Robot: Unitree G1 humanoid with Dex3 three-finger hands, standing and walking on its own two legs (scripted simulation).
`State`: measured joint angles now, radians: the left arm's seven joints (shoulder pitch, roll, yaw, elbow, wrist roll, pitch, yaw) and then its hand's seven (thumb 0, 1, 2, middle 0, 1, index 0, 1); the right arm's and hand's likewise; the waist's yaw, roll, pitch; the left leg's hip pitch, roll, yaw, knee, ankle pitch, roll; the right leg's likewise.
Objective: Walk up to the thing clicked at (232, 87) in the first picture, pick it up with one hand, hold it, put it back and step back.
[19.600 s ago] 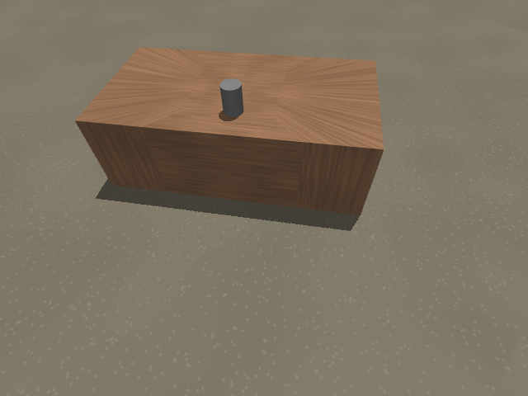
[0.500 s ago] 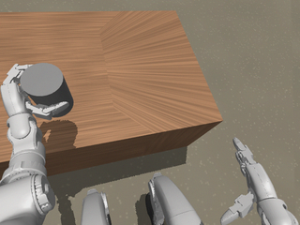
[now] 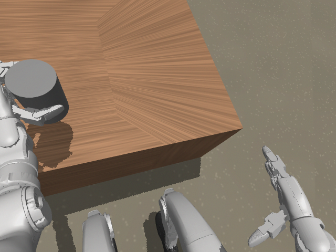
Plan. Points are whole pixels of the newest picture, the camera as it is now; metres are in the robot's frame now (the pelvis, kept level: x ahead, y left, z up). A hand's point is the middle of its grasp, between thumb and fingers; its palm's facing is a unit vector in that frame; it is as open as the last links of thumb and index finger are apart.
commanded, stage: lower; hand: left
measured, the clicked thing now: (41, 94) +0.52 +0.17 -0.02
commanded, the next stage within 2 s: loosen in 1.28 s
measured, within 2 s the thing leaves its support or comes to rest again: rests again in 1.28 s
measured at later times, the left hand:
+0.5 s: hand (40, 102) +0.53 +0.19 -0.07, palm faces +0.17 -0.98 -0.03, open 11.9 cm
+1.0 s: hand (45, 105) +0.54 +0.19 -0.10, palm faces +0.16 -0.99 -0.04, open 11.9 cm
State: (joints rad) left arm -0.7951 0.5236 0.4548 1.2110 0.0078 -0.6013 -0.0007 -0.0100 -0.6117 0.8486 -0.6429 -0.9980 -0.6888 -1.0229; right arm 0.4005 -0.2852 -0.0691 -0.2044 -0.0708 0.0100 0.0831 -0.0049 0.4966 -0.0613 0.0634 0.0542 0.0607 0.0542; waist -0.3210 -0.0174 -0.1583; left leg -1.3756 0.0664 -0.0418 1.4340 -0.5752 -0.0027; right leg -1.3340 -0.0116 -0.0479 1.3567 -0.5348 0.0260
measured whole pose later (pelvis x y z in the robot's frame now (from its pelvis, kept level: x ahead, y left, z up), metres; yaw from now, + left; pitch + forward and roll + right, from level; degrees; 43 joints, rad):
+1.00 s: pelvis -0.02 +0.00 -0.06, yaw -2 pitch +34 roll -7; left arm -0.87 0.66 0.48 1.28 0.08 -0.61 0.02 -0.01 -0.61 0.86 -0.62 -1.02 -0.67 -1.05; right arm 0.41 -0.32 -0.07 -0.36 -0.07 0.00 0.12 0.00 0.50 -0.06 0.07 0.05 0.06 0.05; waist -0.43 -0.03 -0.16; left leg -1.64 0.07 -0.07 1.65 -0.62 0.01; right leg -1.58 -0.01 -0.06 1.55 -0.57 0.03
